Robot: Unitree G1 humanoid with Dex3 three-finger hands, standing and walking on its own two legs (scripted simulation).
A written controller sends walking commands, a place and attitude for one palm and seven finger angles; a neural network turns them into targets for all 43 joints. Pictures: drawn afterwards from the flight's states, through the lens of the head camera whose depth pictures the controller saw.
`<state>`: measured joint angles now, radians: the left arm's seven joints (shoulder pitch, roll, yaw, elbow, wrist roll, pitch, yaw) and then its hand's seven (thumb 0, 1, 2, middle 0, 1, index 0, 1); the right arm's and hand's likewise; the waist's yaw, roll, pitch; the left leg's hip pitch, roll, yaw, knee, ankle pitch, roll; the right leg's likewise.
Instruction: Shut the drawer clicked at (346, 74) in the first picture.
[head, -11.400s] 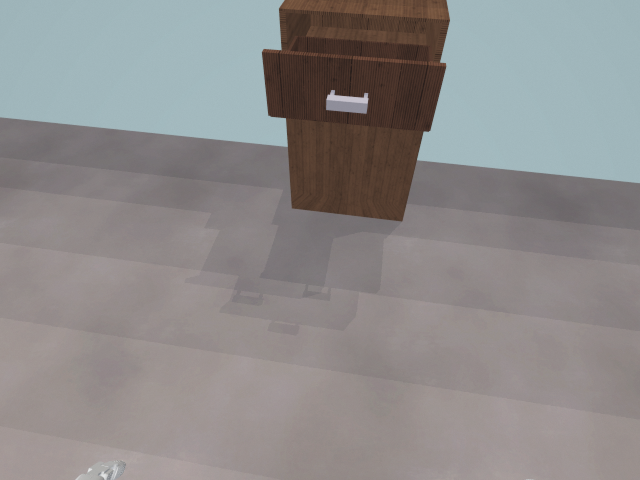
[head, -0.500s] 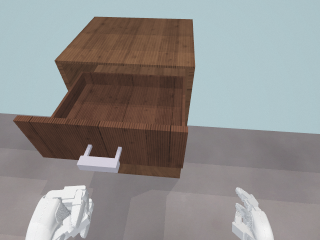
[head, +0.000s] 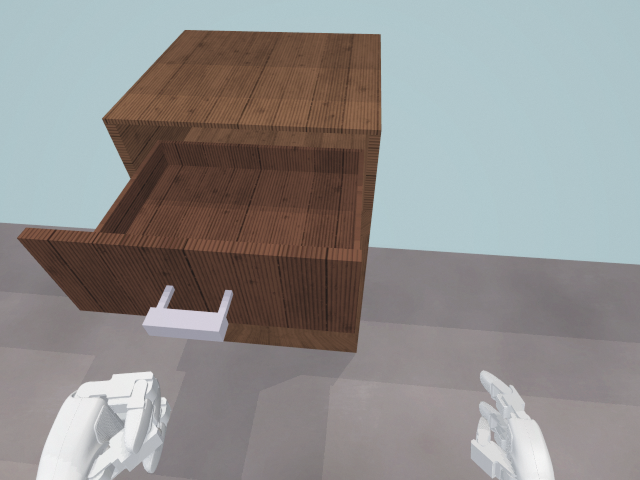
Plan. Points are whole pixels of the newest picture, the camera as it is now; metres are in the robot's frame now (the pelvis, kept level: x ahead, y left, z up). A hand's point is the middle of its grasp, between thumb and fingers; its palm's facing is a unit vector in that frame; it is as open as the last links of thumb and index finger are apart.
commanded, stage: bring the fist close to the handle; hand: left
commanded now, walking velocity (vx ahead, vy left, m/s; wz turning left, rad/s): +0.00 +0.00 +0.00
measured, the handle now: (192, 309) +0.34 +0.21 +0.01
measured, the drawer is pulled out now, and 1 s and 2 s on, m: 0.29 0.29 0.27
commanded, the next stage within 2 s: push the drawer shut in 1.24 s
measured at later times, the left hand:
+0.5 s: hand (186, 404) +0.20 +0.17 +0.04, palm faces -0.03 -1.00 -0.05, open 3.3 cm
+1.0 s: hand (204, 385) +0.23 +0.17 +0.01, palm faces -0.04 -1.00 -0.05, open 3.3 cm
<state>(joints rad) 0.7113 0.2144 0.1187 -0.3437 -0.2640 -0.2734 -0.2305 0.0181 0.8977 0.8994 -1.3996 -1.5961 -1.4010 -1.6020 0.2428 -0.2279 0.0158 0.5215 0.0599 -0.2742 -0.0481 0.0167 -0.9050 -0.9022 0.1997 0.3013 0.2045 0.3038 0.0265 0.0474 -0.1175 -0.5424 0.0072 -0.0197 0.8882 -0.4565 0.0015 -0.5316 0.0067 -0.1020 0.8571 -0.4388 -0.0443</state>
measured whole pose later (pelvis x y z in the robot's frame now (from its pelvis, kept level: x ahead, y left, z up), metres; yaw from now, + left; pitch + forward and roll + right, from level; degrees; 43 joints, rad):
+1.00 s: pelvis -0.01 +0.01 -0.04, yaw -1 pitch +17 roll -2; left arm 0.37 0.20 0.08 -0.06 -0.21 -0.38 -0.16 0.02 0.90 0.90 -1.40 -1.60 -1.40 -1.60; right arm 0.23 -0.24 0.01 0.50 0.02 -0.14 -0.02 0.02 -0.91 -0.90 0.20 0.30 0.21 0.30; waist -0.02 0.03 -0.14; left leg -0.89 0.01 0.00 1.15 -0.55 0.02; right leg -0.88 0.00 -0.09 1.11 -0.52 -0.03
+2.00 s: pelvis -0.02 +0.02 -0.04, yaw +0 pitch +16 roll -2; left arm 0.04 0.24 0.09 0.21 -0.21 -0.37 -0.19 -0.04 0.76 0.95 -1.40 -1.60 -1.40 -1.60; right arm 0.21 -0.26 0.03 0.57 0.03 -0.14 -0.05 0.01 -0.91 -0.90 0.20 0.30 0.21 0.30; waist -0.01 0.03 -0.13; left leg -0.92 -0.01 -0.03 1.14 -0.51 0.03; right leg -0.89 -0.02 -0.11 1.09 -0.49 -0.03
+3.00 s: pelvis -0.03 +0.02 -0.04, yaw -1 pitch +18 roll -2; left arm -0.55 0.30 0.20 0.86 -0.15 -0.47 -0.14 0.02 0.81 0.98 -1.40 -1.60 -1.40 -1.60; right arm 0.26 -0.26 0.03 0.65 0.02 -0.04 -0.03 0.01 -0.91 -0.90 0.20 0.30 0.21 0.30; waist -0.08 0.02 -0.10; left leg -0.95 0.00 0.00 1.11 -0.48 0.03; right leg -0.94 -0.01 -0.09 1.07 -0.45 -0.03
